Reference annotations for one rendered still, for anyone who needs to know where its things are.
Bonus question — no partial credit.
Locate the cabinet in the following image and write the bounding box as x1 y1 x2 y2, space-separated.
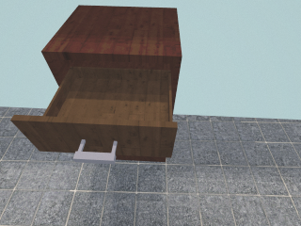
41 5 182 162

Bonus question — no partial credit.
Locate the handle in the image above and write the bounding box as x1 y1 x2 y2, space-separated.
73 139 118 165

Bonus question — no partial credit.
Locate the drawer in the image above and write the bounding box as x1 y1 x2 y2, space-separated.
11 66 178 158

